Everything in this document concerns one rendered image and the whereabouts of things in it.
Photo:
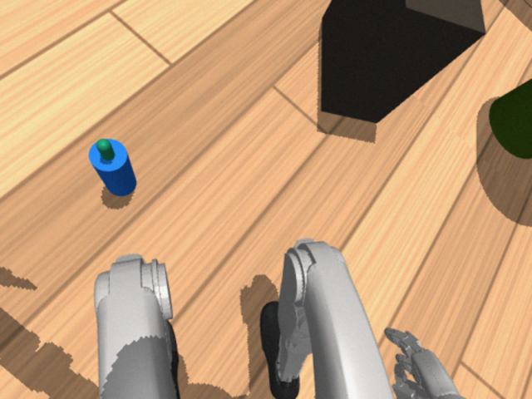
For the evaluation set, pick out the right robot foot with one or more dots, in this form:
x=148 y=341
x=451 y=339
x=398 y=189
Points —
x=270 y=335

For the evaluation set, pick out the right robot hand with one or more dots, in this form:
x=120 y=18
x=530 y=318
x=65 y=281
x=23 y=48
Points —
x=423 y=365

